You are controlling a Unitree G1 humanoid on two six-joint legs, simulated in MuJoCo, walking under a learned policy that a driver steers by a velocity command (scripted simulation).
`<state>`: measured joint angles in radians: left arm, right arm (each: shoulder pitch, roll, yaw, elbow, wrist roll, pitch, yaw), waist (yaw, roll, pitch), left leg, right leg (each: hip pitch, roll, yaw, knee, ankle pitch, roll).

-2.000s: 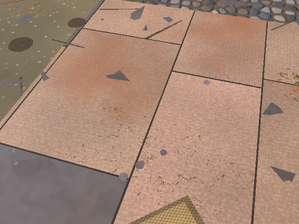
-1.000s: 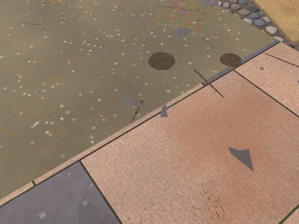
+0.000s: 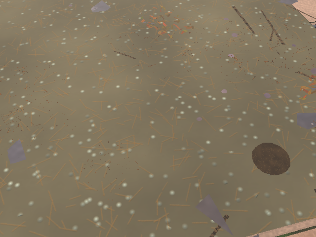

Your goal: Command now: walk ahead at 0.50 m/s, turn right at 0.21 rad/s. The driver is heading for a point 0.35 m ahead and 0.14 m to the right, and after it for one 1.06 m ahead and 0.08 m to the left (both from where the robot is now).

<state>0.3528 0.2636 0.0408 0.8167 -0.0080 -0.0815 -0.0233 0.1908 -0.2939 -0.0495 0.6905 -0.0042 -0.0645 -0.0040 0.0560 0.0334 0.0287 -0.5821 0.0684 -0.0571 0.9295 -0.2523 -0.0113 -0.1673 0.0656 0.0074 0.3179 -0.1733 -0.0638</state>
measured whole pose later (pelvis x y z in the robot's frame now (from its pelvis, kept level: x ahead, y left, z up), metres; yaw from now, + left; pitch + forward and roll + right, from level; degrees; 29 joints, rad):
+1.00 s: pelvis +0.51 -0.10 +0.00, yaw -12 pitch +0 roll -2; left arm 0.31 0.26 0.07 0.80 0.02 -0.09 -0.01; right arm 0.20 -0.31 -0.07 0.85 0.03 -0.03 0.00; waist 0.03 0.04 0.03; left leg -0.65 0.11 -0.07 1.01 -0.15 -0.01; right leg -0.09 0.02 -0.17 0.28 -0.20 -0.04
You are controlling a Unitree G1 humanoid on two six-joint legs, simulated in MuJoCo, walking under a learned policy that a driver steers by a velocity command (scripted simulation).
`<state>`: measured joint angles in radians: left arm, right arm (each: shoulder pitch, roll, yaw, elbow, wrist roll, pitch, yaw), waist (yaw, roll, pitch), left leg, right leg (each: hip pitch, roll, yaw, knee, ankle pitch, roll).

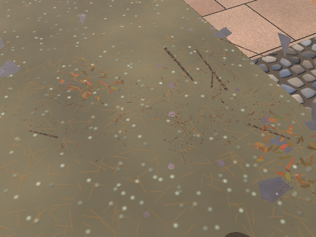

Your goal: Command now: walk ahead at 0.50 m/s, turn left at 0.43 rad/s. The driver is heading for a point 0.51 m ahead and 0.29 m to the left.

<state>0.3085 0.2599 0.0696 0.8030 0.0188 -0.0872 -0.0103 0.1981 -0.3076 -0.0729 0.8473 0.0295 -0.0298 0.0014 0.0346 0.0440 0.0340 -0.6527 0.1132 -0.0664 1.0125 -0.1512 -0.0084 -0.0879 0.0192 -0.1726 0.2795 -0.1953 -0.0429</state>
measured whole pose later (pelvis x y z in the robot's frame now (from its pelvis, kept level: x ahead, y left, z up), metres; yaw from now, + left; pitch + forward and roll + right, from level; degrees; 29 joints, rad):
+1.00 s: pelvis +0.51 +0.11 -0.01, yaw +28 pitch +1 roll -1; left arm 0.15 0.23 0.03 0.82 0.02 -0.06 -0.03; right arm 0.19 -0.29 -0.05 0.73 0.00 0.02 -0.04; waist 0.02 0.03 0.07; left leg -0.44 0.03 -0.08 0.78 -0.36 -0.06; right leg -0.30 0.04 -0.03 0.41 -0.13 -0.04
